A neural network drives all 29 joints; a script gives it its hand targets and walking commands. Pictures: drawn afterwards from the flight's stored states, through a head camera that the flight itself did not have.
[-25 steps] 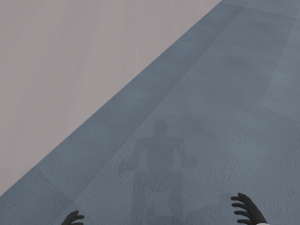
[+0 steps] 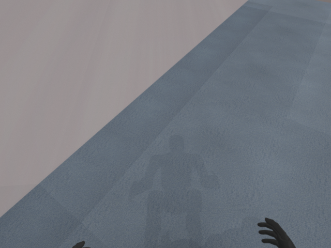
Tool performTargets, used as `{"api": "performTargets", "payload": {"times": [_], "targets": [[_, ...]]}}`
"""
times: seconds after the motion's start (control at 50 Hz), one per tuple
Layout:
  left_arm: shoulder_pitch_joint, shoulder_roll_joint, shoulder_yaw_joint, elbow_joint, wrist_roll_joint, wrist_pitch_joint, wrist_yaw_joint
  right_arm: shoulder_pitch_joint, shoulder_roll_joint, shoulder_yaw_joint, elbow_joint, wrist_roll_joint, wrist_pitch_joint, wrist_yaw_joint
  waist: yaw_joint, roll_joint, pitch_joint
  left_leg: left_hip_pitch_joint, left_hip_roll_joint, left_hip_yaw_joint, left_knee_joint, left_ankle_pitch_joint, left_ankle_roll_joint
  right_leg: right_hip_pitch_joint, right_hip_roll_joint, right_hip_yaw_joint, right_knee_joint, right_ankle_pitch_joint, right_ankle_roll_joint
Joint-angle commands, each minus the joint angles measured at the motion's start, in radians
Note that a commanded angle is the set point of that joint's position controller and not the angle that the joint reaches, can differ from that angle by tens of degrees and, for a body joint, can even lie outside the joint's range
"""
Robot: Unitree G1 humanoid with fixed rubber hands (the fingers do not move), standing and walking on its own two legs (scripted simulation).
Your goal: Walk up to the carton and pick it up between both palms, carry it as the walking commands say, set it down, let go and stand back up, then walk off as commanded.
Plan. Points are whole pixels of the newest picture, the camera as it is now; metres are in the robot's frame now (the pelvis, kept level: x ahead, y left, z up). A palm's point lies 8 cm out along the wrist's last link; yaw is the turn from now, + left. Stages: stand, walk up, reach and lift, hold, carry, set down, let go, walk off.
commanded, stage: stand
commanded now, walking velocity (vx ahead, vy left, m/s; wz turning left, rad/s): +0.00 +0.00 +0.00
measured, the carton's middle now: out of the picture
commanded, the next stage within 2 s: walk up in 1.14 s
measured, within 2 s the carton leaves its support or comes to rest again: neither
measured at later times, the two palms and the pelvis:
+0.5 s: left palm out of the picture +0.06 +0.26 -0.12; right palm out of the picture +0.10 -0.27 -0.10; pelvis -0.02 +0.00 +0.00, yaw +0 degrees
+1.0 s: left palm out of the picture +0.04 +0.26 -0.13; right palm out of the picture +0.09 -0.28 -0.10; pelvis -0.02 +0.00 +0.00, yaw +0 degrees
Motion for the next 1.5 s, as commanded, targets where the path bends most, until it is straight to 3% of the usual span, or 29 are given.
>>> {"api": "performTargets", "payload": {"times": [0.0,0.04,0.08,0.16,0.24,0.26,0.34,0.52,0.58,0.6,0.68,0.74,0.76,0.8,0.84,0.96,1.02,1.06,1.12,1.22,1.28,1.3,1.32,1.34,1.36,1.38,1.4,1.44,1.48], "targets": [[-0.092,0.258,0.073,-0.07,-0.002,-0.035,0.013,-0.074,-0.224,-0.068,0.0,-0.016,-0.044,-0.016,0.005,0.02,-0.073,0.038,0.096,-0.096,-0.148,0.241,0.068,0.059,-0.091,0.1,-0.155,0.268,-0.077],[-0.1,0.262,0.072,-0.058,-0.003,-0.034,0.012,-0.066,-0.223,-0.069,0.005,-0.026,-0.041,-0.015,-0.004,-0.009,-0.049,0.04,0.087,-0.096,-0.152,0.198,0.074,0.022,-0.086,0.102,-0.167,0.208,-0.079],[-0.083,0.248,0.069,-0.057,-0.012,-0.035,0.009,-0.07,-0.242,-0.069,0.015,-0.026,-0.041,-0.012,0.013,0.058,-0.069,0.042,0.094,-0.095,-0.156,0.165,0.07,0.034,-0.091,0.099,-0.155,0.17,-0.073],[-0.111,0.259,0.069,-0.046,-0.008,-0.039,0.005,-0.073,-0.225,-0.06,0.036,-0.022,-0.035,-0.008,0.005,0.01,-0.037,0.035,0.099,-0.111,-0.197,0.11,0.067,0.002,-0.089,0.121,-0.187,0.103,-0.071],[-0.111,0.266,0.076,-0.031,0.001,-0.035,0.009,-0.087,-0.23,-0.059,0.048,-0.018,-0.037,-0.007,0.008,0.016,-0.027,0.013,0.101,-0.119,-0.205,0.127,0.064,0.024,-0.084,0.106,-0.197,0.13,-0.073],[-0.089,0.265,0.073,-0.018,-0.006,-0.034,0.008,-0.091,-0.235,-0.063,0.05,-0.022,-0.038,-0.008,0.01,0.052,-0.039,0.031,0.11,-0.121,-0.213,0.131,0.067,0.028,-0.084,0.103,-0.193,0.122,-0.07],[-0.12,0.259,0.071,-0.007,-0.004,-0.037,0.008,-0.086,-0.229,-0.062,0.063,-0.022,-0.037,-0.01,-0.001,-0.006,-0.01,0.023,0.089,-0.108,-0.206,0.107,0.064,0.015,-0.088,0.119,-0.223,0.14,-0.072],[-0.103,0.267,0.067,0.029,0.0,-0.037,0.002,-0.092,-0.235,-0.059,0.09,-0.028,-0.036,-0.001,0.005,0.032,0.008,0.006,0.098,-0.129,-0.245,0.041,0.067,0.005,-0.082,0.123,-0.234,0.042,-0.068],[-0.11,0.275,0.07,0.031,-0.006,-0.036,0.007,-0.083,-0.246,-0.064,0.11,-0.017,-0.038,-0.006,0.006,0.008,0.003,0.049,0.099,-0.125,-0.23,0.126,0.068,-0.01,-0.087,0.13,-0.226,0.105,-0.073],[-0.113,0.25,0.064,0.037,-0.007,-0.035,0.008,-0.095,-0.24,-0.066,0.103,-0.021,-0.038,-0.005,-0.001,0.042,-0.021,0.055,0.1,-0.12,-0.224,0.148,0.065,0.008,-0.082,0.111,-0.217,0.153,-0.07],[-0.1,0.266,0.061,0.045,-0.008,-0.032,0.007,-0.082,-0.234,-0.057,0.117,-0.016,-0.039,-0.007,0.007,-0.003,0.0,0.02,0.103,-0.133,-0.23,0.133,0.066,0.031,-0.092,0.124,-0.212,0.154,-0.073],[-0.11,0.26,0.065,0.051,-0.01,-0.035,0.008,-0.094,-0.241,-0.063,0.116,-0.011,-0.036,-0.009,0.005,0.07,-0.033,0.052,0.107,-0.136,-0.237,0.154,0.057,0.031,-0.087,0.118,-0.211,0.153,-0.074],[-0.108,0.256,0.058,0.053,-0.009,-0.032,0.008,-0.102,-0.24,-0.058,0.122,-0.014,-0.035,-0.011,0.01,0.008,-0.003,0.032,0.107,-0.13,-0.241,0.108,0.058,0.017,-0.085,0.119,-0.226,0.119,-0.07],[-0.102,0.252,0.063,0.068,-0.006,-0.031,0.007,-0.093,-0.242,-0.059,0.125,-0.021,-0.034,-0.013,0.004,0.035,-0.004,0.031,0.093,-0.115,-0.216,0.122,0.055,0.011,-0.095,0.124,-0.243,0.117,-0.076],[-0.129,0.287,0.068,0.064,-0.008,-0.031,0.008,-0.084,-0.238,-0.061,0.133,-0.014,-0.031,-0.008,-0.011,-0.012,-0.03,0.063,0.086,-0.111,-0.21,0.117,0.049,0.01,-0.11,0.146,-0.263,0.093,-0.074],[-0.111,0.262,0.064,0.078,-0.01,-0.025,0.008,-0.098,-0.243,-0.06,0.143,-0.017,-0.032,-0.002,0.01,0.026,-0.018,0.052,0.107,-0.123,-0.249,0.116,0.06,0.026,-0.096,0.12,-0.251,0.103,-0.069],[-0.129,0.262,0.064,0.068,-0.013,-0.033,0.005,-0.11,-0.225,-0.053,0.132,-0.015,-0.037,-0.005,0.004,0.012,-0.019,0.053,0.101,-0.126,-0.256,0.105,0.057,0.023,-0.102,0.137,-0.259,0.097,-0.074],[-0.113,0.259,0.061,0.08,-0.008,-0.032,0.005,-0.092,-0.227,-0.053,0.143,-0.01,-0.04,-0.005,-0.002,0.053,-0.039,0.064,0.101,-0.124,-0.242,0.162,0.054,0.045,-0.102,0.13,-0.246,0.159,-0.073],[-0.113,0.27,0.061,0.086,-0.009,-0.03,0.008,-0.097,-0.232,-0.05,0.154,-0.016,-0.034,-0.007,-0.005,-0.027,-0.013,0.057,0.1,-0.116,-0.233,0.135,0.055,0.018,-0.098,0.128,-0.267,0.143,-0.066],[-0.103,0.247,0.064,0.098,-0.014,-0.031,0.005,-0.109,-0.236,-0.05,0.16,-0.018,-0.037,-0.009,0.007,0.077,-0.017,0.051,0.117,-0.141,-0.268,0.161,0.061,0.037,-0.084,0.113,-0.232,0.172,-0.066],[-0.082,0.252,0.058,0.101,-0.014,-0.033,0.006,-0.11,-0.246,-0.051,0.169,-0.013,-0.032,-0.008,0.019,0.048,-0.027,0.042,0.116,-0.142,-0.267,0.15,0.054,0.081,-0.088,0.104,-0.235,0.178,-0.061],[-0.097,0.264,0.058,0.099,-0.005,-0.032,0.006,-0.122,-0.229,-0.052,0.162,-0.006,-0.035,-0.008,0.002,-0.008,-0.06,0.081,0.107,-0.113,-0.237,0.181,0.05,0.067,-0.098,0.116,-0.243,0.23,-0.062],[-0.141,0.349,0.121,-0.111,0.039,0.012,-0.054,-0.053,-0.405,-0.154,0.13,-0.021,-0.055,-0.011,-0.038,0.006,-0.069,0.309,0.144,-0.091,-0.238,0.051,0.102,-0.267,-0.033,0.175,-0.189,0.125,-0.1],[-0.22,0.313,0.113,-0.132,0.04,0.026,-0.103,0.022,-0.416,-0.165,0.16,-0.024,-0.06,-0.021,-0.074,0.091,-0.044,0.413,0.248,-0.148,-0.336,-0.139,0.148,-0.434,-0.017,0.09,-0.1,0.046,-0.073],[-0.258,0.298,0.111,-0.154,0.045,0.035,-0.12,0.043,-0.456,-0.185,0.166,-0.029,-0.065,-0.028,-0.086,0.231,-0.036,0.411,0.425,-0.308,-0.482,-0.189,0.201,-0.522,-0.037,0.032,0.125,-0.045,-0.057],[-0.224,0.332,0.123,-0.161,0.053,0.048,-0.131,0.0,-0.446,-0.19,0.13,-0.025,-0.072,-0.031,-0.061,0.122,-0.064,0.362,0.53,-0.338,-0.505,-0.152,0.229,-0.514,-0.092,0.04,0.273,-0.033,-0.024],[-0.167,0.36,0.136,-0.157,0.053,0.058,-0.14,-0.077,-0.445,-0.181,0.115,-0.028,-0.074,-0.029,-0.017,0.098,-0.049,0.269,0.527,-0.272,-0.516,-0.158,0.221,-0.476,-0.114,0.053,0.312,-0.019,-0.015],[-0.132,0.36,0.144,-0.163,0.035,0.062,-0.165,-0.107,-0.41,-0.167,0.096,-0.037,-0.084,-0.029,0.008,0.089,-0.059,0.194,0.453,-0.19,-0.503,-0.107,0.207,-0.38,-0.136,0.063,0.315,0.033,0.003],[-0.093,0.341,0.139,-0.169,0.028,0.074,-0.184,-0.131,-0.436,-0.174,0.114,-0.047,-0.082,-0.027,0.039,0.166,-0.068,0.152,0.421,-0.096,-0.509,-0.091,0.197,-0.297,-0.15,0.033,0.268,0.023,0.003]]}}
